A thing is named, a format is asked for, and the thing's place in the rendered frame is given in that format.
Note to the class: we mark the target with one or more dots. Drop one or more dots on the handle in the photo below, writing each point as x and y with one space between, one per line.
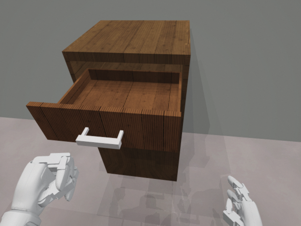
103 142

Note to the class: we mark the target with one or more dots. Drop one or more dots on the robot right hand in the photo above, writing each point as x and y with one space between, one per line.
243 205

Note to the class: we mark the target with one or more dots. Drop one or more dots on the robot left hand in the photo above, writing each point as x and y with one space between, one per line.
56 171

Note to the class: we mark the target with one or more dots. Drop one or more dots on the cabinet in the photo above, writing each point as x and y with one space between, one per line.
149 45

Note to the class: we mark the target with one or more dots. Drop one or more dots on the drawer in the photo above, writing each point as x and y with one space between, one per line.
144 104

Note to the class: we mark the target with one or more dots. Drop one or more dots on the robot left forearm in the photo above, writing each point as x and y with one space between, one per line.
20 218

